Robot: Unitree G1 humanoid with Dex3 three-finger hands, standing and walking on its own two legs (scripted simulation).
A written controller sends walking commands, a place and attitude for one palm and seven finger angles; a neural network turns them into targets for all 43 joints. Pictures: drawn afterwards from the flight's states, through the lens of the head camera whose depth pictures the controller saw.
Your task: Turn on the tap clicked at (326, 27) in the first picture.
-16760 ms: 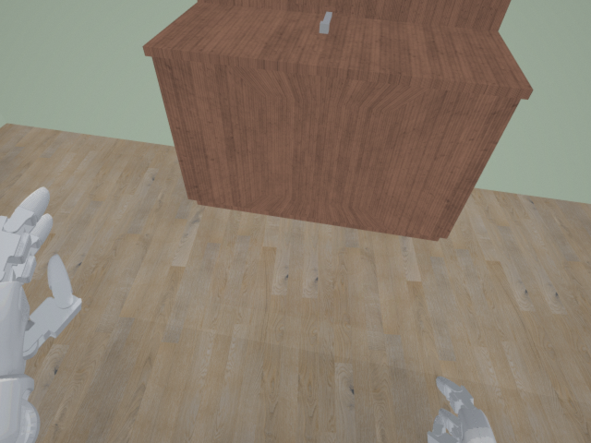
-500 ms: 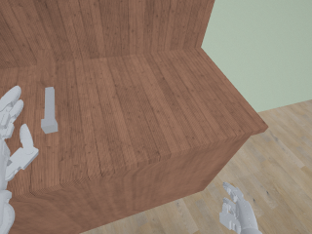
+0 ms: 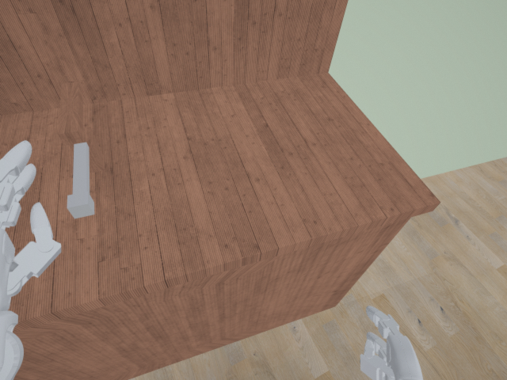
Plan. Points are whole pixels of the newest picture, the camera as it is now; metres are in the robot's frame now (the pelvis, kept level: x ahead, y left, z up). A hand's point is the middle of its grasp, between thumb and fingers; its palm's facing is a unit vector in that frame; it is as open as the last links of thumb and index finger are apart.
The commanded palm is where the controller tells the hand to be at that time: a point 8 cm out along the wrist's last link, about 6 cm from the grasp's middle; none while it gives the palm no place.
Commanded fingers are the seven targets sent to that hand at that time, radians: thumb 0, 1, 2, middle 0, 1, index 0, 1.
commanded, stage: look again from close up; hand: left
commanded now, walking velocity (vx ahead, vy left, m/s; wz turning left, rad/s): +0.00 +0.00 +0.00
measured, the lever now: (81, 205) +0.32 +0.30 +0.08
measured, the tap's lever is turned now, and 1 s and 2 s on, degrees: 0 0 0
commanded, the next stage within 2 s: turn the palm inward beside the body in 0.04 s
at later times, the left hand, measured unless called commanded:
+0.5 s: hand (82, 276) +0.19 +0.21 +0.15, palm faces +0.44 -0.83 -0.33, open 7.4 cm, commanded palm +0.15 +0.26 +0.17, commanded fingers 0.00 0.90 0.90 -0.20 -0.30 -0.20 -0.30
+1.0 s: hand (90, 274) +0.19 +0.21 +0.15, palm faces +0.51 -0.82 -0.27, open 7.4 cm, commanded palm +0.14 +0.24 +0.15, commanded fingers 0.00 0.90 0.90 -0.20 -0.30 -0.20 -0.30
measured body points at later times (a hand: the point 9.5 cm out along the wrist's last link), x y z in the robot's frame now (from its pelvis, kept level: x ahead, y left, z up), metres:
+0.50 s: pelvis -0.01 -0.05 -0.02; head -0.02 -0.05 +0.43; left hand +0.16 +0.26 +0.16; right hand +0.22 -0.25 -0.07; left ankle +0.01 +0.09 -0.74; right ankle +0.01 -0.15 -0.74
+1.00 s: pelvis +0.02 -0.07 -0.02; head +0.00 -0.10 +0.43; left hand +0.16 +0.25 +0.16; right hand +0.22 -0.30 -0.10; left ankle +0.01 +0.09 -0.74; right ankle +0.01 -0.15 -0.74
